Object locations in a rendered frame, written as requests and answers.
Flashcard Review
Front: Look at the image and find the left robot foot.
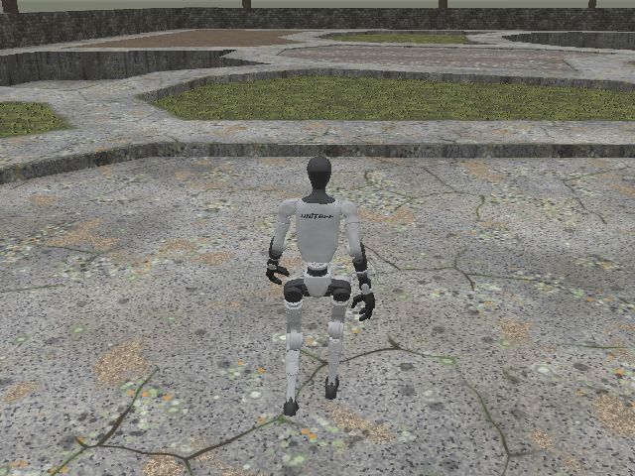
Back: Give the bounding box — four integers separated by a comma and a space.
283, 398, 299, 417

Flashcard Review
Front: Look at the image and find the robot left upper arm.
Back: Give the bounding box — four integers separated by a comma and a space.
272, 198, 299, 252

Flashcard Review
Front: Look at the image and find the right robot hand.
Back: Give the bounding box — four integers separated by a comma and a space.
351, 293, 375, 321

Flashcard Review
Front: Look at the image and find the robot left forearm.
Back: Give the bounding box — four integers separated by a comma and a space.
267, 236, 283, 270

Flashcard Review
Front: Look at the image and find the left robot thigh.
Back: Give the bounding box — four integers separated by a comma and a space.
284, 278, 304, 350

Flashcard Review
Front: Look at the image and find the robot right forearm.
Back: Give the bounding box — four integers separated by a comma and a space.
352, 242, 373, 295

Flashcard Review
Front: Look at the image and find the robot right upper arm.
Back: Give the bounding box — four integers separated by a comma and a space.
339, 200, 362, 257

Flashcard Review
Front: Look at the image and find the left robot hand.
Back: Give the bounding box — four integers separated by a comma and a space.
266, 266, 289, 285

